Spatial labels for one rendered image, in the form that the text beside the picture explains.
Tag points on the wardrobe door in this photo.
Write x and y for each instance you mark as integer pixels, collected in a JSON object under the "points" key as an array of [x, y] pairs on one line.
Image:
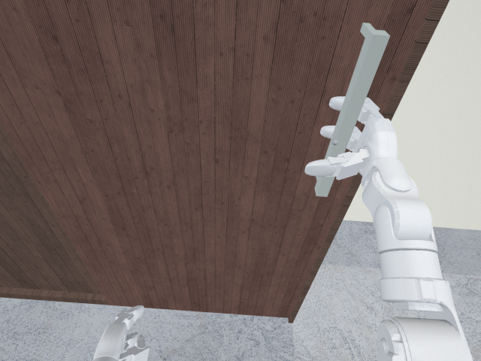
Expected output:
{"points": [[35, 251], [170, 137]]}

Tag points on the right robot forearm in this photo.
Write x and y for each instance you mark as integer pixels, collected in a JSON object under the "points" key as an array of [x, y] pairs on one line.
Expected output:
{"points": [[406, 244]]}

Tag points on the left robot hand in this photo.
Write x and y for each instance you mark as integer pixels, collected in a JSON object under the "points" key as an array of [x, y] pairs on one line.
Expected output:
{"points": [[117, 344]]}

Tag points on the handle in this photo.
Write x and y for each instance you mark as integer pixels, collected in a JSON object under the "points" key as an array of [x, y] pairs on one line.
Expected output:
{"points": [[366, 67]]}

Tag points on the right robot hand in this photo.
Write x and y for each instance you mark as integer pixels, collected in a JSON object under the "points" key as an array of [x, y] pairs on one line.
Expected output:
{"points": [[378, 140]]}

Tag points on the robot right upper arm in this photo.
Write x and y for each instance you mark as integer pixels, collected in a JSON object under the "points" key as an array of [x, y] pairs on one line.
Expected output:
{"points": [[419, 339]]}

